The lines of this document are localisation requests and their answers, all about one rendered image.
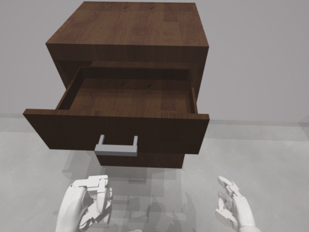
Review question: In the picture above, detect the robot right hand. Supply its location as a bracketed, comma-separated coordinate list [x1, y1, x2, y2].
[216, 176, 256, 232]

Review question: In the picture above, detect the cabinet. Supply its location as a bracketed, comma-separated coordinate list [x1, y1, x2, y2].
[45, 1, 209, 169]

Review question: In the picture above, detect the robot left hand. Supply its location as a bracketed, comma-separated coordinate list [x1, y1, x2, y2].
[55, 175, 113, 232]

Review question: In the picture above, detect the handle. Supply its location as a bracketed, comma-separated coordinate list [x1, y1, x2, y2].
[95, 135, 138, 156]

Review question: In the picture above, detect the drawer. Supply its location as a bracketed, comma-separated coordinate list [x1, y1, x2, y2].
[23, 66, 210, 154]

